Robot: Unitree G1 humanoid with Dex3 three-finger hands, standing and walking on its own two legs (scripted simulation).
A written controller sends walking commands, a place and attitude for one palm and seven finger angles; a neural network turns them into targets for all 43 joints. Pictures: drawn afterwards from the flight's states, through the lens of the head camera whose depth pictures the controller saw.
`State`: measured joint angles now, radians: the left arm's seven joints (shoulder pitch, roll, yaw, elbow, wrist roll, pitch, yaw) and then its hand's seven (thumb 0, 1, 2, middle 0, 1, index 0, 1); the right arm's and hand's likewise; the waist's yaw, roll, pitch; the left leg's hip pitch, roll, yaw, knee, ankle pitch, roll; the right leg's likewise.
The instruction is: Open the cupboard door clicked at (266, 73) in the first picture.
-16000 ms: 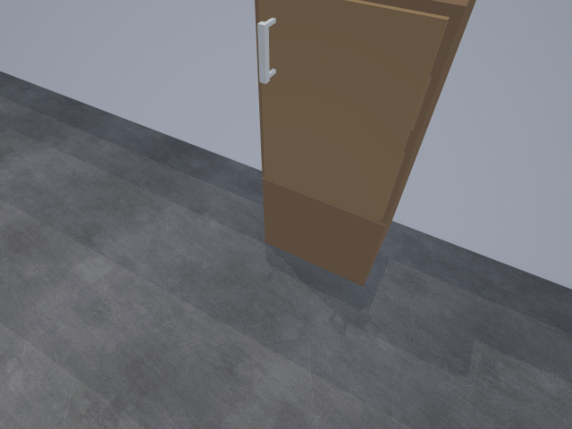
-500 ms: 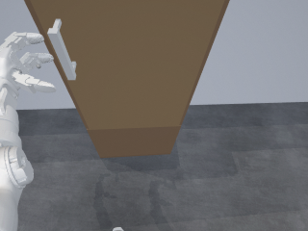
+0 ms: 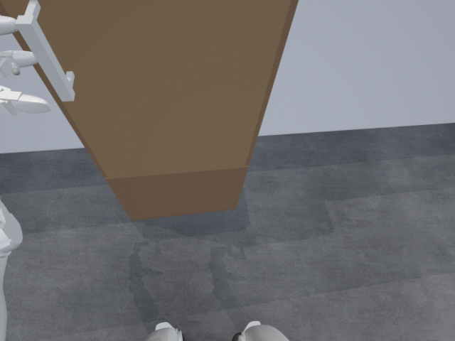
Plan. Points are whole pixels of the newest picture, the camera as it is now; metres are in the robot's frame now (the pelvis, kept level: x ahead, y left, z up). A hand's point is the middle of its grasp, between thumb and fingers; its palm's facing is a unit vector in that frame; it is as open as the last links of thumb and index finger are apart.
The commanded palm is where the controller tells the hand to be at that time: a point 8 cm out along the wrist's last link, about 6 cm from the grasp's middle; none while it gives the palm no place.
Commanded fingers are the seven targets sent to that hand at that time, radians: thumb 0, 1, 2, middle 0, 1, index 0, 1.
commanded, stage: move the hooked fingers beside the handle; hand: left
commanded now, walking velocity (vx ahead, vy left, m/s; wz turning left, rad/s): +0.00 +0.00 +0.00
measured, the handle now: (52, 55) +0.56 +0.23 +0.15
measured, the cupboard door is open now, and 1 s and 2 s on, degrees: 0 0 0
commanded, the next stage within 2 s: slide the fingers in behind the handle in 0.34 s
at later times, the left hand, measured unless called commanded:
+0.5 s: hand (9, 73) +0.52 +0.28 +0.15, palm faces +0.03 -1.00 +0.02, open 14.0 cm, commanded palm +0.50 +0.32 +0.14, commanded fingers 0.00 -0.50 0.30 -0.30 -1.20 -0.30 -1.20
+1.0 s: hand (21, 78) +0.52 +0.26 +0.14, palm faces +0.08 -1.00 +0.01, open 14.3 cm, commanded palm +0.50 +0.29 +0.14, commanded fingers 0.00 -0.50 0.30 -0.30 -1.20 -0.30 -1.20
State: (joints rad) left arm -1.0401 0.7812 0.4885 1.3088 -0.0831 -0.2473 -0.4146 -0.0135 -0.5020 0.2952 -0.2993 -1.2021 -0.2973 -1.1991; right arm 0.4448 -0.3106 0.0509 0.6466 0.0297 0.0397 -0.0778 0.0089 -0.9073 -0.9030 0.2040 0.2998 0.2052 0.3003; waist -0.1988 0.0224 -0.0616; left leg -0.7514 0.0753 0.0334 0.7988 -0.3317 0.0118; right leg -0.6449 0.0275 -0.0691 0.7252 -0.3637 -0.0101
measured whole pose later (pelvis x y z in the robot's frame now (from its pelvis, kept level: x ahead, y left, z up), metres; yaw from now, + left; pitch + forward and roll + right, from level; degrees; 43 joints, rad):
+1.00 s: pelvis +0.02 +0.01 +0.00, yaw +2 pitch +16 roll -3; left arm -0.99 0.64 0.38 1.22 -0.14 -0.22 -0.32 -0.01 -0.50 0.30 -0.24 -1.19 -0.23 -1.20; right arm 0.41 -0.28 0.04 0.67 0.01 0.04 -0.04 0.01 -0.91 -0.90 0.20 0.30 0.21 0.30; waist -0.14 0.03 -0.09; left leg -0.73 0.05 0.01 0.81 -0.37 0.02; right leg -0.60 0.01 -0.08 0.71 -0.40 0.01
